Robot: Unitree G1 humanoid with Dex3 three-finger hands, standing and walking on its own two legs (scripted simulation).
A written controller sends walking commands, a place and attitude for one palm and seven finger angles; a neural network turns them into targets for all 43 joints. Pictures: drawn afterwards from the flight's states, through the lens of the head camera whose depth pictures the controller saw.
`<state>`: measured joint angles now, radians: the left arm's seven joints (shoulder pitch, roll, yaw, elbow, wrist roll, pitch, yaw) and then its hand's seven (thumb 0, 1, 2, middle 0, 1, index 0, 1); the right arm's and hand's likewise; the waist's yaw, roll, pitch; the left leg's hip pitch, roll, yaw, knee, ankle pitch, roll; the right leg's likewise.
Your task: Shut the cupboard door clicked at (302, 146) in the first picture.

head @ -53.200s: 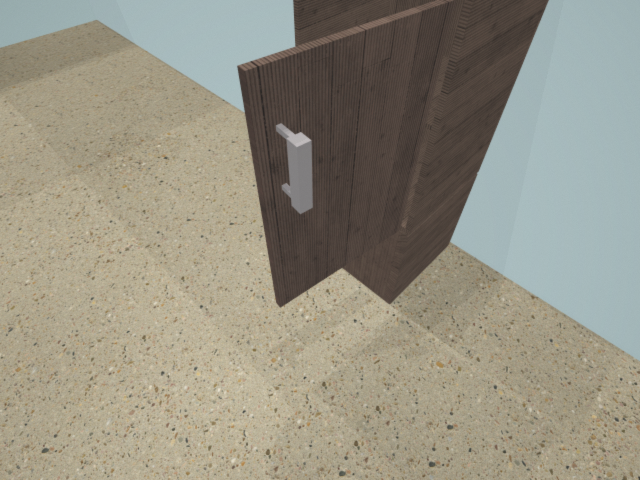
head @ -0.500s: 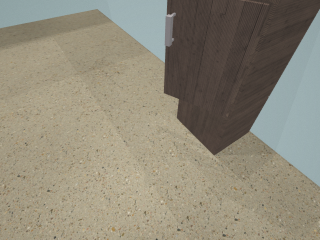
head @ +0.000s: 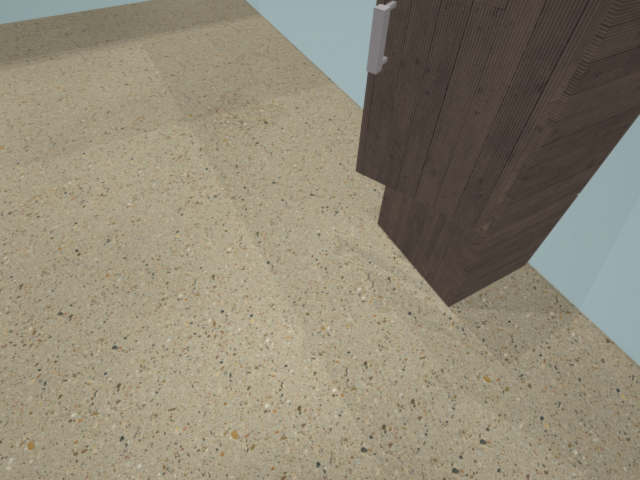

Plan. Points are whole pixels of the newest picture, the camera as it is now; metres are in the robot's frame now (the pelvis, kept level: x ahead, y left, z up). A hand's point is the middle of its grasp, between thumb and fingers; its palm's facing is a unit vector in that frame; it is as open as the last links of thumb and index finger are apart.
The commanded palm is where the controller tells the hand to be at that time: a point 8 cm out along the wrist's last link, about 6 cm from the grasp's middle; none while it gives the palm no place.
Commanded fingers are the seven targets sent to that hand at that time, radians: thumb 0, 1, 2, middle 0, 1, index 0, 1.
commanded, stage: walk to a spot facing it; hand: left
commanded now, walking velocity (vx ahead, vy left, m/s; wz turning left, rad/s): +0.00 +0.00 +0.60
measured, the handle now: (382, 37) +0.97 -0.10 +0.09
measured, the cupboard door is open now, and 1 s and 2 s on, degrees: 25 25 25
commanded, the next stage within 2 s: turn to face it in 0.96 s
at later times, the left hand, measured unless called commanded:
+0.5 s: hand out of the picture +0.10 +0.24 -0.14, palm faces +0.26 -0.93 -0.24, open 7.4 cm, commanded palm none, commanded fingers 0.00 0.90 0.90 -0.20 -0.30 -0.20 -0.30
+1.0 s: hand out of the picture +0.00 +0.19 -0.19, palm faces +0.66 -0.72 -0.21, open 7.4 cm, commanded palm none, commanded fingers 0.00 0.90 0.90 -0.20 -0.30 -0.20 -0.30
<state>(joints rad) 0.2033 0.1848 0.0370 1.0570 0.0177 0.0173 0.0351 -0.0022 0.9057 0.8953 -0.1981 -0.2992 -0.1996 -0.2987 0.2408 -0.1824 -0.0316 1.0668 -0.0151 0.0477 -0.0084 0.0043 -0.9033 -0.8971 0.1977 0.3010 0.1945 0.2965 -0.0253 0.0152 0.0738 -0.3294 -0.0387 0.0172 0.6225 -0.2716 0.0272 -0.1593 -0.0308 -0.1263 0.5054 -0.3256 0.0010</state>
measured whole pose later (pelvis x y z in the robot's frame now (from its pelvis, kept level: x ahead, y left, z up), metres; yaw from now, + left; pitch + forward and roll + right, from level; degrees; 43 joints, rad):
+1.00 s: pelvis +0.17 +0.08 -0.02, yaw +40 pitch +1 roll +0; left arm 0.40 0.20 0.05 0.98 0.02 -0.01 0.00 0.00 0.90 0.90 -0.20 -0.30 -0.20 -0.30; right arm 0.07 -0.27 -0.05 0.84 -0.03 0.00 0.04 0.01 -0.91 -0.90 0.19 0.30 0.19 0.30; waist 0.02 -0.02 0.15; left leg -0.47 0.00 0.11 0.69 -0.21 0.09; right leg -0.19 -0.17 -0.18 0.91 -0.54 0.07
